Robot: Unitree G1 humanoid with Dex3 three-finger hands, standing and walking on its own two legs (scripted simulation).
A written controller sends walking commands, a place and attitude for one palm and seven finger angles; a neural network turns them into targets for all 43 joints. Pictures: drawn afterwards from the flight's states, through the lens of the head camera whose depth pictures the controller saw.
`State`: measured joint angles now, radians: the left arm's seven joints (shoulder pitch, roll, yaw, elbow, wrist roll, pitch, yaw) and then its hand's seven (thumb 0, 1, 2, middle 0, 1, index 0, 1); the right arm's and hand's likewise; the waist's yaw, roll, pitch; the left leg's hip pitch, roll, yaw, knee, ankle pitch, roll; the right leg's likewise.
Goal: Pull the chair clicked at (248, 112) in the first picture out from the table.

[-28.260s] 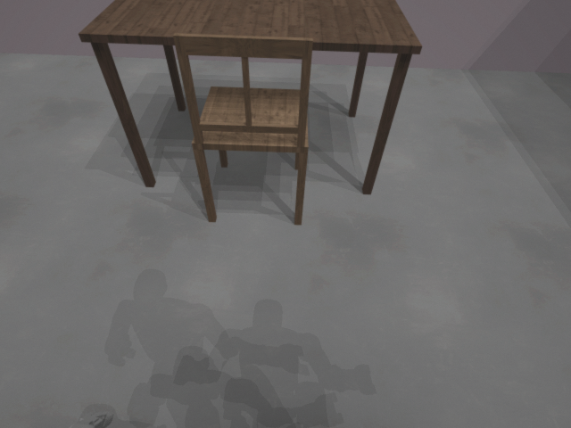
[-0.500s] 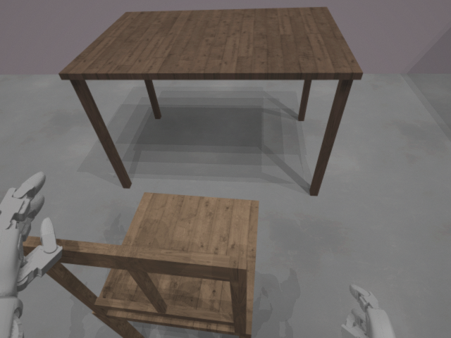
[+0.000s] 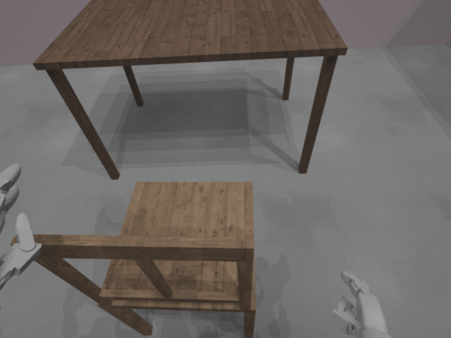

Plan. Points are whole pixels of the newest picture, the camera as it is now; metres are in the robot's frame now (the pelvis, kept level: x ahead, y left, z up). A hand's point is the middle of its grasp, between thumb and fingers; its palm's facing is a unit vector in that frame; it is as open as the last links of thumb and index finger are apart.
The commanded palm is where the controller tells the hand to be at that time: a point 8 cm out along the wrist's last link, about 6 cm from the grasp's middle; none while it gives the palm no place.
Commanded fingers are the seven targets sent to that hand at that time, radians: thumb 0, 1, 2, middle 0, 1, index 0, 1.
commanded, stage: step back with the hand held close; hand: left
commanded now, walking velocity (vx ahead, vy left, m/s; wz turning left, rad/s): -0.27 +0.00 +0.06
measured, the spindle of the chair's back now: (156, 277) +0.25 +0.18 -0.11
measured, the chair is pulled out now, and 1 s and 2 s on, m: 0.60 0.60 0.60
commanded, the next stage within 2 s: stop stepping back and stand still in 1.26 s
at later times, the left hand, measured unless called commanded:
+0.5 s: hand out of the picture +0.13 +0.26 +0.16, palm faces +0.48 -0.71 -0.52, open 7.4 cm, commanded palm +0.07 +0.30 +0.18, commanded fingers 0.00 0.90 0.90 -0.20 -0.30 -0.20 -0.30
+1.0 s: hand out of the picture +0.08 +0.27 +0.17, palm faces +0.53 -0.63 -0.56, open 7.4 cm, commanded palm +0.01 +0.29 +0.18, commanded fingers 0.00 0.90 0.90 -0.20 -0.30 -0.20 -0.30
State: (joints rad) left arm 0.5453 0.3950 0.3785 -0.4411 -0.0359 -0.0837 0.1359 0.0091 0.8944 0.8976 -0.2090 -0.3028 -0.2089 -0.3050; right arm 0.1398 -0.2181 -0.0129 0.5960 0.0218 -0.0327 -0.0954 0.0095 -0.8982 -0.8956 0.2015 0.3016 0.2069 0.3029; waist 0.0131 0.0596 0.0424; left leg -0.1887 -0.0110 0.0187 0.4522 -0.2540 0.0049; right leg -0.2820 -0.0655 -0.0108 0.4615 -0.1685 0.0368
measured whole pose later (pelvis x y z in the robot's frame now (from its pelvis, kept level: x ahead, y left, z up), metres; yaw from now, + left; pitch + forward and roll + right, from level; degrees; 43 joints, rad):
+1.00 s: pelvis -0.09 -0.02 -0.03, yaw +6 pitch +1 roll -2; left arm 0.53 0.48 0.52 -0.55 0.00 -0.24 0.17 0.01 0.89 0.90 -0.21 -0.30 -0.21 -0.31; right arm 0.23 -0.18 -0.03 0.62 0.01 -0.16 -0.08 0.01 -0.90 -0.90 0.20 0.30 0.21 0.30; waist 0.00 0.01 0.04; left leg -0.52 0.04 -0.04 0.71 -0.22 -0.01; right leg -0.39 0.01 -0.01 0.70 -0.32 0.01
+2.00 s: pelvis -0.25 -0.04 -0.01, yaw +1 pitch -3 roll -2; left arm 0.55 0.40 0.41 -0.45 -0.01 -0.20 0.14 0.01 0.89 0.90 -0.21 -0.30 -0.21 -0.31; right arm 0.28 -0.20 -0.02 0.70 0.01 -0.15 -0.07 0.01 -0.90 -0.90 0.20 0.30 0.21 0.30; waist 0.00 0.02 -0.01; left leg -0.32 0.02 -0.03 0.54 -0.18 0.01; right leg -0.22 0.00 -0.03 0.49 -0.24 0.01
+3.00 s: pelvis -0.23 -0.06 +0.00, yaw +2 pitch -1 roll -1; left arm 0.40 0.15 -0.03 1.09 0.00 0.01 0.03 0.00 0.92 0.90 -0.20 -0.30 -0.20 -0.30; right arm 0.34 -0.12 0.00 1.06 -0.02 0.01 -0.02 0.00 -0.90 -0.90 0.20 0.30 0.20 0.30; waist 0.01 0.03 0.05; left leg -0.31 0.01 -0.06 0.49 -0.16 -0.02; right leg -0.21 0.00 -0.05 0.50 -0.26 -0.02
